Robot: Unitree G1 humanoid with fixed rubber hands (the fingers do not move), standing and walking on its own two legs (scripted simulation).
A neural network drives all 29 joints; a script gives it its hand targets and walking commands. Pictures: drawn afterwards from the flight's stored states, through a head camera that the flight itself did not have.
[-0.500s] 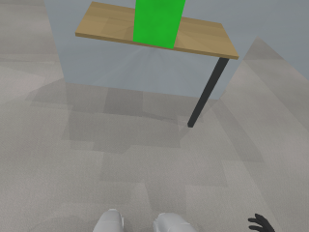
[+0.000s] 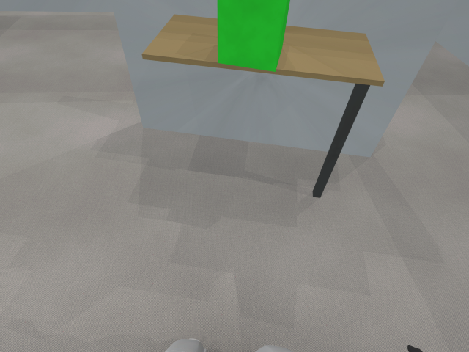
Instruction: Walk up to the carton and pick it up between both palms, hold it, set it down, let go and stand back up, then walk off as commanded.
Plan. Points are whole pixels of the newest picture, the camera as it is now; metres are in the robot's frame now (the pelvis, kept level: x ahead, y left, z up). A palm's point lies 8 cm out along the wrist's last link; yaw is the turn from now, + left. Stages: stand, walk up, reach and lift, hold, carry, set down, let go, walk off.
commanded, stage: walk off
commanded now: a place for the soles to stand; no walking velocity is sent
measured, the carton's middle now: (254, 19) +1.10 -0.03 +0.11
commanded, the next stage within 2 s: stand in 2.00 s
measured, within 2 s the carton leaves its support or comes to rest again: neither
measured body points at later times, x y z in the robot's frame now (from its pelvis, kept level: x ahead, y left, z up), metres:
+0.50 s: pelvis +0.08 -0.05 -0.01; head +0.07 -0.09 +0.44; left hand +0.10 +0.29 -0.09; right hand +0.16 -0.38 -0.14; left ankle +0.09 +0.09 -0.64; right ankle +0.05 -0.20 -0.69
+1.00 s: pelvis +0.13 -0.01 -0.01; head +0.16 -0.01 +0.44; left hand +0.20 +0.32 -0.11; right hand +0.19 -0.29 -0.14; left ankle +0.14 +0.10 -0.69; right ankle +0.18 -0.15 -0.69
